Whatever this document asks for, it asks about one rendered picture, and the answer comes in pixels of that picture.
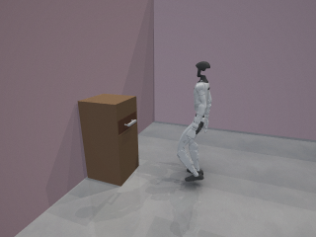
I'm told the cabinet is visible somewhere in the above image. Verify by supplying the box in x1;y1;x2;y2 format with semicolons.
77;94;139;187

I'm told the robot right forearm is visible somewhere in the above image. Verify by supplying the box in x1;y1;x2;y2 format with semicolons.
204;103;211;119

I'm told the drawer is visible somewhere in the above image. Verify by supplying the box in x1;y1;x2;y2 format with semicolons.
118;112;136;135

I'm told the robot right upper arm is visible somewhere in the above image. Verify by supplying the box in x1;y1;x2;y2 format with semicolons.
207;91;212;105

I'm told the robot right hand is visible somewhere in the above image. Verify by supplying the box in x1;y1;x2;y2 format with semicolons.
200;119;209;133

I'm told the right robot thigh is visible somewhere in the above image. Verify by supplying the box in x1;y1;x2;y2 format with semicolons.
189;134;198;151

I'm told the left robot foot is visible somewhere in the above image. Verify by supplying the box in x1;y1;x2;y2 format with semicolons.
185;173;204;182

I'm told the robot left hand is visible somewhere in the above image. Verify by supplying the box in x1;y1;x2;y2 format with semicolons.
183;129;197;146

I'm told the robot left upper arm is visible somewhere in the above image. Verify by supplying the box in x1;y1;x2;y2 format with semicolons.
196;82;207;109

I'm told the robot left forearm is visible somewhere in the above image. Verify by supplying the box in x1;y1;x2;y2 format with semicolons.
191;104;205;130

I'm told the handle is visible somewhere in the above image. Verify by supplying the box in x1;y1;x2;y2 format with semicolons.
124;119;137;126

